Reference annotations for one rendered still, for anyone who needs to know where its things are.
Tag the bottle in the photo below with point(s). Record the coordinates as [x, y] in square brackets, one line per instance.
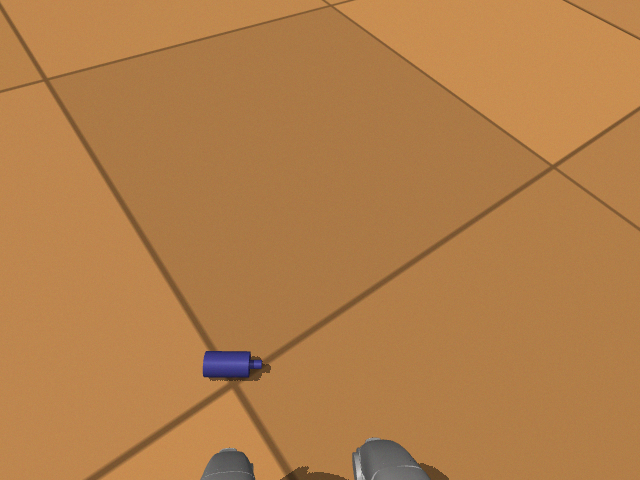
[229, 364]

